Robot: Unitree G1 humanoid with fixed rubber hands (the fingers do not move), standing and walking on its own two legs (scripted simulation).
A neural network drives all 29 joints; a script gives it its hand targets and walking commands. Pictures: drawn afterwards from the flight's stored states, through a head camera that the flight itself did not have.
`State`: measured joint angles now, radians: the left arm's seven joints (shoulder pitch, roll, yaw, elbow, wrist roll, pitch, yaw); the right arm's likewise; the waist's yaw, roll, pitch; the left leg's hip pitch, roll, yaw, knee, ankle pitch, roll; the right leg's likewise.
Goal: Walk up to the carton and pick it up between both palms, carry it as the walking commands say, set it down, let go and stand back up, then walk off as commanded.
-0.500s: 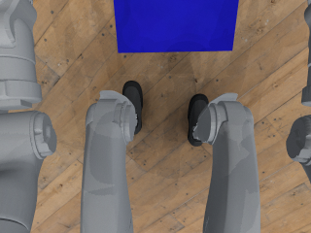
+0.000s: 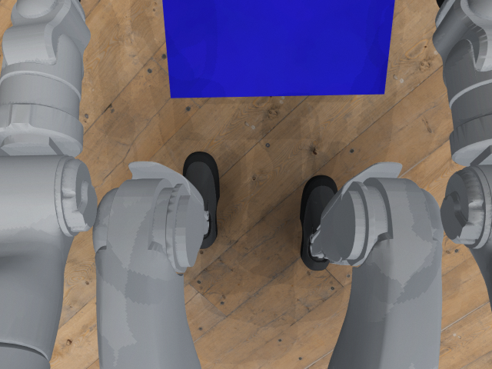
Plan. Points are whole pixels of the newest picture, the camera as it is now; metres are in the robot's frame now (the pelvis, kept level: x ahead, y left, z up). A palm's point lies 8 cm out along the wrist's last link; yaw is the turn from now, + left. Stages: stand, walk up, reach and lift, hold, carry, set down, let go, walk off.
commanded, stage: reach and lift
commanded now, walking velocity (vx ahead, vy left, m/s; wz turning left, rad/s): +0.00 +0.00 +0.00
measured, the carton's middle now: (273, 9) +0.54 +0.00 -0.28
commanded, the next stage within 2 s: none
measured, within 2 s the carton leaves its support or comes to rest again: leaves its support in 1.88 s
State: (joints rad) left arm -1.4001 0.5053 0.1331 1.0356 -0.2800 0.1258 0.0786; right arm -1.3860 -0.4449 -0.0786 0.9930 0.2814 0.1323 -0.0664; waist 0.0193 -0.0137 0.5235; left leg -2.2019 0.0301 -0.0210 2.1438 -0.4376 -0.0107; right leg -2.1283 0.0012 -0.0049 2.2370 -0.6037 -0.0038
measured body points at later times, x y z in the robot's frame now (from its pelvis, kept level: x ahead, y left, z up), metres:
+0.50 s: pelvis +0.02 +0.00 -0.03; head +0.40 -0.01 +0.20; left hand +0.56 +0.27 -0.20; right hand +0.56 -0.22 -0.22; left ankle +0.16 +0.13 -0.33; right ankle +0.12 -0.12 -0.33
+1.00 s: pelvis +0.02 +0.01 -0.02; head +0.40 +0.00 +0.22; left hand +0.57 +0.20 -0.21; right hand +0.56 -0.18 -0.22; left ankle +0.16 +0.13 -0.33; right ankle +0.12 -0.12 -0.33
